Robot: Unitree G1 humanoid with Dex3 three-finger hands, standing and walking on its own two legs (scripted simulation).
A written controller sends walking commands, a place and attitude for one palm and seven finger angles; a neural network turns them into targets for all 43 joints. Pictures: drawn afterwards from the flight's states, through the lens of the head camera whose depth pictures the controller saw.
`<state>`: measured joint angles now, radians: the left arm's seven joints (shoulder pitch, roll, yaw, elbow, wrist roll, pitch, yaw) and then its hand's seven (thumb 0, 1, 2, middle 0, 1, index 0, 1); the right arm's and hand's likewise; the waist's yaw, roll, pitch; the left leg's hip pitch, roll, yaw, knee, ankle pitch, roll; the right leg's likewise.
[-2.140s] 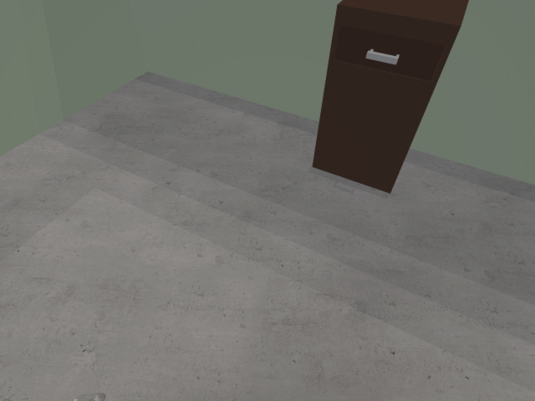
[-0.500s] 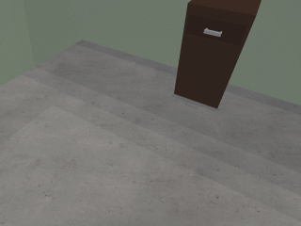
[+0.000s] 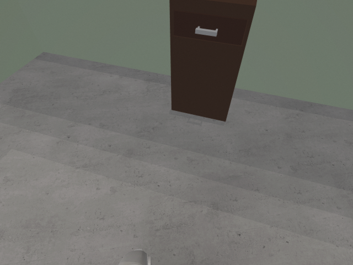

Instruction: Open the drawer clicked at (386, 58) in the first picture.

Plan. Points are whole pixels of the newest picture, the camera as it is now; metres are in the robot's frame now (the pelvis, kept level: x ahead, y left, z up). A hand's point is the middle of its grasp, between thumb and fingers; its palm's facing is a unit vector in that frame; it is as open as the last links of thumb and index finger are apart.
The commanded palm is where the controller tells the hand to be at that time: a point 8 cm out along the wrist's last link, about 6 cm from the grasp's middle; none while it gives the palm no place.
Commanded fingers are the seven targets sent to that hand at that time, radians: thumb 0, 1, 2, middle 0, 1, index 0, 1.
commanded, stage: walk to a spot facing it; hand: left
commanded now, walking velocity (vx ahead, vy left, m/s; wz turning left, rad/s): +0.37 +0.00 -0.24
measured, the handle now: (206, 30) +1.29 -0.09 -0.07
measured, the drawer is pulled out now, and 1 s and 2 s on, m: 0.00 0.00 0.00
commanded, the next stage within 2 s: turn to face it in 0.74 s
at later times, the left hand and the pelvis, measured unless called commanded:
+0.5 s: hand (108, 200) +0.32 +0.24 -0.17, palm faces -0.13 -0.97 -0.19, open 7.4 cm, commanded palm none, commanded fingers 0.00 0.90 0.90 -0.20 -0.30 -0.20 -0.30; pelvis +0.22 +0.05 +0.00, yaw -12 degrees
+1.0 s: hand (158, 143) +0.55 +0.11 -0.17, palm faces -0.35 -0.91 -0.22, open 7.2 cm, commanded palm none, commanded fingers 0.00 0.90 0.90 -0.20 -0.30 -0.20 -0.30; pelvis +0.42 -0.04 +0.00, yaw -22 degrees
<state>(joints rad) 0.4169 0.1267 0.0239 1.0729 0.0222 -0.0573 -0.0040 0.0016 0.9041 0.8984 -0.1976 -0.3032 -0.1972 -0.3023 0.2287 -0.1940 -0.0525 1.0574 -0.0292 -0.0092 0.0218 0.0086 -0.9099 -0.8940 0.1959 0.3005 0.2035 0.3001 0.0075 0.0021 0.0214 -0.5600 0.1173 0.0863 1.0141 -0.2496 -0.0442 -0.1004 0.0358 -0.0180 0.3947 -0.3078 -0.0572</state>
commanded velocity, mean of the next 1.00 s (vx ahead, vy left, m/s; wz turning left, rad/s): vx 0.26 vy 0.00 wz -0.28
